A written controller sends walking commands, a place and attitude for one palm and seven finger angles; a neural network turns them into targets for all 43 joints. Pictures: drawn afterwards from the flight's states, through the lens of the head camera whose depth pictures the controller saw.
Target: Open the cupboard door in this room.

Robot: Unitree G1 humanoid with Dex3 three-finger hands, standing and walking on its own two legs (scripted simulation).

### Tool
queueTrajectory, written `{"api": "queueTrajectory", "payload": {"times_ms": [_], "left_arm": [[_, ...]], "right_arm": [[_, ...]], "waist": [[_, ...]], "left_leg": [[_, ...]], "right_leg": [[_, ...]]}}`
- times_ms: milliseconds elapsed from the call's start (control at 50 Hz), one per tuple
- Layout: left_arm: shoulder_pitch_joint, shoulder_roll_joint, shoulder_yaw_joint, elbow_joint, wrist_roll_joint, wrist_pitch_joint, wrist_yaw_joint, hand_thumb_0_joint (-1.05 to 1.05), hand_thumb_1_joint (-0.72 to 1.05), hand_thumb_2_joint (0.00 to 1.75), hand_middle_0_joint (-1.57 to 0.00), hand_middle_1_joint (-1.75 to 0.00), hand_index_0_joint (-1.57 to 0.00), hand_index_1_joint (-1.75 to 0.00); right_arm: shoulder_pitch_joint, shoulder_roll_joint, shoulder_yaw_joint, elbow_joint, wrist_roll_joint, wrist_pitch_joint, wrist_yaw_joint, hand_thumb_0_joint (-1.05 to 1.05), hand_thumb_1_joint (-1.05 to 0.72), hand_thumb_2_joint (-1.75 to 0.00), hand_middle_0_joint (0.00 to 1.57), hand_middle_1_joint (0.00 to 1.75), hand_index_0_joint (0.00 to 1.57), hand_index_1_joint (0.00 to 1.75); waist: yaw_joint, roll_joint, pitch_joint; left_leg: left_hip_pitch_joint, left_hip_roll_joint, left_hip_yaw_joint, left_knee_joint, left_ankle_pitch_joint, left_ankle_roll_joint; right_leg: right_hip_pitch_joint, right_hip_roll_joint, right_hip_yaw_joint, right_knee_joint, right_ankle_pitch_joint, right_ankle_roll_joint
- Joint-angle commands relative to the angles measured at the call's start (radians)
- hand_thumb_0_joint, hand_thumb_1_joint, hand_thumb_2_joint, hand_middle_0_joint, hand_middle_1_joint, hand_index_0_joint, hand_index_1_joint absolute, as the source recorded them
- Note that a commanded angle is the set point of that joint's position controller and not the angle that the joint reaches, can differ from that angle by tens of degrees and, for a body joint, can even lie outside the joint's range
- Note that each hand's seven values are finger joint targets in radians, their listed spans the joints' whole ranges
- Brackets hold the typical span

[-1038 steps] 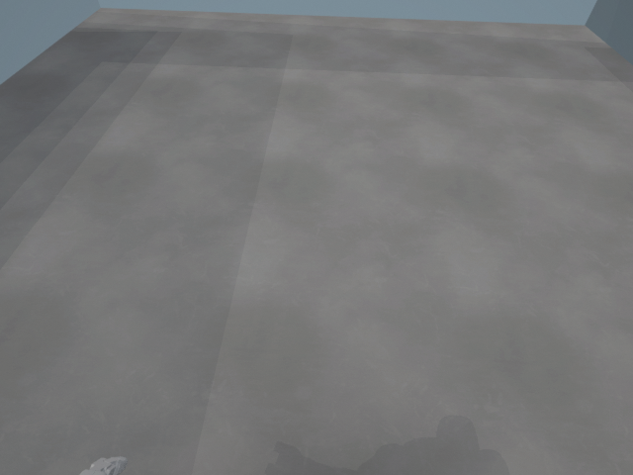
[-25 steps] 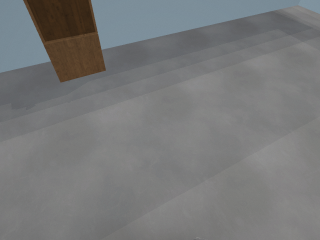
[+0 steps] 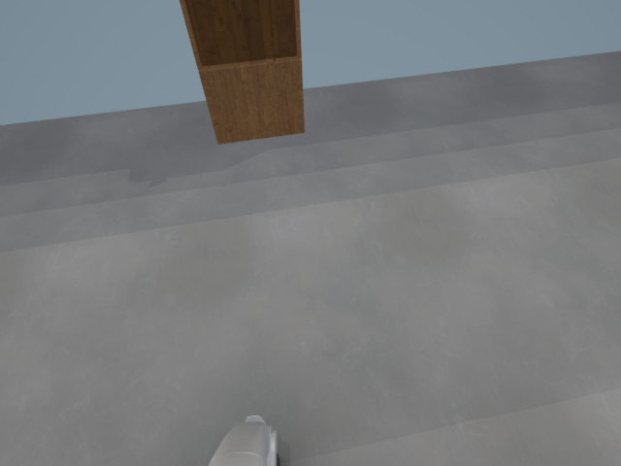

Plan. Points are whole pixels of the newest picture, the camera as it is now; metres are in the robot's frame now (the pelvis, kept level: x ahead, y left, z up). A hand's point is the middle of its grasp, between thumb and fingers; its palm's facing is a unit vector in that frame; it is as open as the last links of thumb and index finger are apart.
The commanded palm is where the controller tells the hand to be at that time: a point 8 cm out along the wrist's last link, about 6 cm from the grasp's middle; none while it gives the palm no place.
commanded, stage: turn or walk to find it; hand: left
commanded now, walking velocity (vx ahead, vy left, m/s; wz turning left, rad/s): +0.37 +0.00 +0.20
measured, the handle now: out of the picture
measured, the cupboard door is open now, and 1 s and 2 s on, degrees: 0 0 0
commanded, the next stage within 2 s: stand and wait in 0.96 s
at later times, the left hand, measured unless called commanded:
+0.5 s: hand (207, 338) +0.32 +0.22 -0.15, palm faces +0.06 -0.98 -0.19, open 7.4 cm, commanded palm none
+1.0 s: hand (238, 330) +0.35 +0.17 -0.17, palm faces +0.24 -0.96 -0.17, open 7.3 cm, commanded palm none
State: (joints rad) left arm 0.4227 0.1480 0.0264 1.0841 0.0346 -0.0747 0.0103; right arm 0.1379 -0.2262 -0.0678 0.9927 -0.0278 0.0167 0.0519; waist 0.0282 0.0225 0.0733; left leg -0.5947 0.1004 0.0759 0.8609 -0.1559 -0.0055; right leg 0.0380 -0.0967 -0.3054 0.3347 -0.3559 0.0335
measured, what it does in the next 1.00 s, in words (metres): walks ahead: left foot, then right foot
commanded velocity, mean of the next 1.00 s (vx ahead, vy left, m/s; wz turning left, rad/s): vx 0.28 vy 0.00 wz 0.17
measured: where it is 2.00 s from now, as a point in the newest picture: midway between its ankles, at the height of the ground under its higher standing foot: (320, 357)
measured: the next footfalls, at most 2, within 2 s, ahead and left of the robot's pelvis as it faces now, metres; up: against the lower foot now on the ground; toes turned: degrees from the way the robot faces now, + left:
left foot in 0.12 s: +0.19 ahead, +0.13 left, +0.00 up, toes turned +9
right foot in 0.60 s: +0.42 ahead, -0.11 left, +0.00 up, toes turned -5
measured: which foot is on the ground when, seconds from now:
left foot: up 0.00-0.10, down 0.12-0.60, up 0.62-1.00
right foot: down 0.00-0.10, up 0.12-0.58, down 0.60-1.00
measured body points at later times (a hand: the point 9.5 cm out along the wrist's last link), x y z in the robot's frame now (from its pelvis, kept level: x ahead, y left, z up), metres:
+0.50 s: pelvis +0.22 +0.03 +0.00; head +0.23 +0.02 +0.45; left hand +0.32 +0.27 -0.13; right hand +0.23 -0.22 -0.15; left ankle +0.15 +0.13 -0.74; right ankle +0.35 -0.11 -0.70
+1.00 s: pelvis +0.43 +0.02 +0.00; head +0.46 +0.03 +0.45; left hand +0.34 +0.22 -0.16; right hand +0.54 -0.20 -0.15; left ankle +0.51 +0.15 -0.71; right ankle +0.38 -0.11 -0.74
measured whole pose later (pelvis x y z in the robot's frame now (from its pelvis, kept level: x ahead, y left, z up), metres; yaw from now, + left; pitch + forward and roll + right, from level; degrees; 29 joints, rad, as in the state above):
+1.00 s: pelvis +0.43 +0.02 +0.00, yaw +11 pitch -1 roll -1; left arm 0.36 0.15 0.03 1.12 0.03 -0.06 0.01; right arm 0.15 -0.19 -0.05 1.03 -0.02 0.00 0.03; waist 0.03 0.02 0.08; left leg -0.50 0.09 0.10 0.73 -0.21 -0.02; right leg -0.06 -0.07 -0.27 0.41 -0.32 0.02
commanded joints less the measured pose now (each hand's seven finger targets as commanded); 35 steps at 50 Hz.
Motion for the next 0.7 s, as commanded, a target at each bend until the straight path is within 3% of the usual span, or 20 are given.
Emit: {"api": "queueTrajectory", "payload": {"times_ms": [0, 20, 40, 60, 80, 100, 120, 140, 180, 260, 380, 480, 520, 540, 560, 580, 600, 620, 640, 680], "left_arm": [[0.075, 0.176, 0.031, -0.013, -0.007, -0.012, 0.011, 0.00, 0.90, 0.90, -0.20, -0.30, -0.20, -0.30], [0.066, 0.188, 0.033, -0.005, -0.008, -0.009, 0.010, 0.00, 0.90, 0.90, -0.20, -0.30, -0.20, -0.30], [0.040, 0.210, 0.033, -0.007, -0.013, -0.008, 0.009, 0.00, 0.90, 0.90, -0.20, -0.30, -0.20, -0.30], [0.009, 0.217, 0.034, -0.017, -0.020, -0.007, 0.005, 0.00, 0.90, 0.90, -0.20, -0.30, -0.20, -0.30], [0.060, 0.164, 0.033, -0.036, -0.028, -0.004, -0.009, 0.00, 0.90, 0.90, -0.20, -0.30, -0.20, -0.30], [0.046, 0.112, 0.018, -0.069, -0.033, -0.007, -0.015, 0.00, 0.90, 0.90, -0.20, -0.30, -0.20, -0.30], [-0.041, 0.118, 0.011, -0.094, -0.036, 0.002, -0.005, 0.00, 0.90, 0.90, -0.20, -0.30, -0.20, -0.30], [-0.098, 0.111, 0.017, -0.091, -0.032, 0.001, -0.005, 0.00, 0.90, 0.90, -0.20, -0.30, -0.20, -0.30], [-0.104, 0.097, 0.024, -0.064, -0.013, 0.011, -0.016, 0.00, 0.90, 0.90, -0.20, -0.30, -0.20, -0.30], [-0.023, 0.059, 0.024, -0.042, -0.004, 0.052, -0.022, 0.00, 0.90, 0.90, -0.20, -0.30, -0.20, -0.30], [-0.233, 0.084, 0.038, -0.140, -0.007, 0.060, -0.036, 0.00, 0.90, 0.90, -0.20, -0.30, -0.20, -0.30], [-0.332, 0.092, 0.038, -0.184, -0.010, 0.044, -0.044, 0.00, 0.90, 0.90, -0.20, -0.30, -0.20, -0.30], [-0.261, 0.113, 0.047, -0.167, -0.010, 0.036, -0.044, 0.00, 0.90, 0.90, -0.20, -0.30, -0.20, -0.30], [-0.138, 0.136, 0.054, -0.126, -0.006, 0.028, -0.042, 0.00, 0.90, 0.90, -0.20, -0.30, -0.20, -0.30], [0.032, 0.203, 0.069, -0.074, 0.001, 0.013, -0.035, 0.00, 0.90, 0.90, -0.20, -0.30, -0.20, -0.30], [0.157, 0.313, 0.093, -0.032, -0.001, 0.007, -0.022, 0.00, 0.90, 0.90, -0.20, -0.30, -0.20, -0.30], [0.104, 0.331, 0.091, -0.046, -0.018, 0.009, -0.017, 0.00, 0.90, 0.90, -0.20, -0.30, -0.20, -0.30], [-0.011, 0.284, 0.086, -0.075, -0.019, 0.014, -0.012, 0.00, 0.90, 0.90, -0.20, -0.30, -0.20, -0.30], [-0.087, 0.239, 0.072, -0.098, -0.018, 0.011, -0.009, 0.00, 0.90, 0.90, -0.20, -0.30, -0.20, -0.30], [-0.149, 0.159, 0.047, -0.103, -0.017, -0.001, -0.006, 0.00, 0.90, 0.90, -0.20, -0.30, -0.20, -0.30]], "right_arm": [[-0.122, 0.006, 0.022, -0.101, 0.002, -0.043, 0.004, 0.00, -0.90, -0.90, 0.20, 0.30, 0.20, 0.30], [-0.067, -0.007, 0.017, -0.087, 0.001, -0.049, -0.005, 0.00, -0.90, -0.90, 0.20, 0.30, 0.20, 0.30], [0.041, -0.028, 0.011, -0.058, -0.002, -0.056, -0.014, 0.00, -0.90, -0.90, 0.20, 0.30, 0.20, 0.30], [0.203, -0.076, -0.005, -0.012, -0.006, -0.062, -0.024, 0.00, -0.90, -0.90, 0.20, 0.30, 0.20, 0.30], [0.324, -0.202, -0.034, 0.019, -0.014, -0.066, -0.040, 0.00, -0.90, -0.90, 0.20, 0.30, 0.20, 0.30], [0.370, -0.277, -0.052, 0.038, 0.000, -0.066, -0.051, 0.00, -0.90, -0.90, 0.20, 0.30, 0.20, 0.30], [0.340, -0.285, -0.056, 0.035, 0.017, -0.066, -0.063, 0.00, -0.90, -0.90, 0.20, 0.30, 0.20, 0.30], [0.258, -0.235, -0.048, 0.016, 0.016, -0.073, -0.067, 0.00, -0.90, -0.90, 0.20, 0.30, 0.20, 0.30], [0.168, -0.120, -0.013, 0.006, 0.008, -0.088, -0.063, 0.00, -0.90, -0.90, 0.20, 0.30, 0.20, 0.30], [0.114, -0.070, -0.001, 0.009, 0.014, -0.102, -0.060, 0.00, -0.90, -0.90, 0.20, 0.30, 0.20, 0.30], [0.174, -0.081, -0.019, 0.013, 0.010, -0.106, -0.063, 0.00, -0.90, -0.90, 0.20, 0.30, 0.20, 0.30], [0.215, -0.107, -0.026, 0.038, 0.000, -0.098, -0.066, 0.00, -0.90, -0.90, 0.20, 0.30, 0.20, 0.30], [0.210, -0.117, -0.027, 0.046, -0.003, -0.090, -0.066, 0.00, -0.90, -0.90, 0.20, 0.30, 0.20, 0.30], [0.205, -0.111, -0.024, 0.050, -0.001, -0.087, -0.065, 0.00, -0.90, -0.90, 0.20, 0.30, 0.20, 0.30], [0.209, -0.084, -0.019, 0.047, 0.008, -0.090, -0.059, 0.00, -0.90, -0.90, 0.20, 0.30, 0.20, 0.30], [0.223, -0.009, -0.002, 0.018, 0.018, -0.093, -0.052, 0.00, -0.90, -0.90, 0.20, 0.30, 0.20, 0.30], [0.213, -0.045, -0.003, 0.001, 0.021, -0.080, -0.053, 0.00, -0.90, -0.90, 0.20, 0.30, 0.20, 0.30], [0.161, -0.047, -0.012, 0.003, 0.017, -0.076, -0.048, 0.00, -0.90, -0.90, 0.20, 0.30, 0.20, 0.30], [0.126, -0.042, -0.009, 0.007, 0.010, -0.074, -0.044, 0.00, -0.90, -0.90, 0.20, 0.30, 0.20, 0.30], [0.155, -0.009, -0.004, 0.031, 0.001, -0.058, -0.036, 0.00, -0.90, -0.90, 0.20, 0.30, 0.20, 0.30]], "waist": [[0.017, -0.164, 0.044], [-0.010, -0.165, 0.007], [-0.072, -0.160, -0.058], [-0.151, -0.125, -0.165], [-0.178, 0.099, -0.308], [-0.169, 0.217, -0.322], [-0.165, 0.133, -0.320], [-0.140, 0.076, -0.218], [-0.079, 0.039, -0.073], [0.006, 0.095, -0.027], [-0.022, 0.076, 0.052], [-0.048, 0.076, 0.036], [-0.009, 0.037, 0.017], [0.047, -0.020, -0.039], [0.116, -0.140, -0.135], [0.131, -0.417, -0.204], [0.100, -0.354, -0.212], [0.075, -0.253, -0.125], [0.049, -0.152, -0.050], [-0.007, -0.123, -0.027]], "left_leg": [[0.067, -0.044, 0.067, -0.186, -0.058, 0.044], [0.159, -0.070, 0.086, -0.209, -0.093, 0.061], [0.311, -0.113, 0.110, -0.266, -0.081, 0.076], [0.551, -0.106, 0.083, -0.344, -0.013, 0.093], [0.831, 0.105, -0.208, -0.375, 0.060, 0.156], [0.952, 0.320, -0.526, -0.451, 0.241, 0.259], [0.881, 0.355, -0.536, -0.509, 0.185, 0.276], [0.771, 0.338, -0.475, -0.520, 0.155, 0.267], [0.529, 0.240, -0.296, -0.569, 0.160, 0.199], [0.344, 0.140, -0.142, -0.661, 0.055, 0.167], [0.399, 0.149, -0.141, -0.707, 0.044, 0.190], [0.490, 0.169, -0.135, -0.619, 0.125, 0.171], [0.450, 0.154, -0.129, -0.517, 0.151, 0.144], [0.413, 0.104, -0.087, -0.359, 0.206, 0.116], [0.303, 0.022, -0.024, -0.081, 0.129, 0.075], [0.042, -0.119, 0.019, 0.236, -0.356, 0.034], [-0.015, -0.090, -0.096, 0.395, -0.409, 0.043], [-0.054, -0.042, -0.118, 0.470, -0.307, 0.048], [-0.073, 0.005, -0.125, 0.466, -0.206, 0.041], [0.011, 0.032, -0.106, 0.399, -0.099, 0.017]], "right_leg": [[0.023, -0.250, 0.092, -0.038, 0.683, -0.107], [0.020, -0.260, 0.081, 0.048, 0.788, -0.108], [-0.010, -0.241, 0.040, 0.196, 0.875, -0.088], [-0.107, -0.206, 0.015, 0.426, 0.810, -0.055], [-0.354, -0.088, 0.016, 0.718, 0.385, -0.008], [-0.618, 0.010, 0.120, 0.948, -0.211, -0.002], [-0.681, -0.020, 0.229, 1.047, -0.216, -0.006], [-0.733, -0.056, 0.264, 1.057, -0.134, -0.010], [-0.651, -0.098, 0.280, 0.960, -0.044, -0.007], [-0.551, -0.088, 0.249, 0.828, 0.080, 0.016], [-0.639, -0.098, 0.254, 0.580, 0.194, 0.036], [-0.530, -0.044, 0.210, 0.331, 0.157, 0.009], [-0.373, -0.009, 0.184, 0.250, 0.158, -0.009], [-0.203, 0.019, 0.165, 0.188, 0.178, -0.018], [0.021, -0.067, 0.267, 0.133, 0.144, -0.050], [0.187, -0.340, 0.672, 0.014, 0.194, -0.132], [0.109, -0.408, 0.815, -0.098, -0.007, -0.191], [0.004, -0.388, 0.772, -0.143, -0.197, -0.185], [-0.101, -0.350, 0.687, -0.145, -0.213, -0.168], [-0.230, -0.265, 0.476, -0.152, -0.044, -0.128]]}}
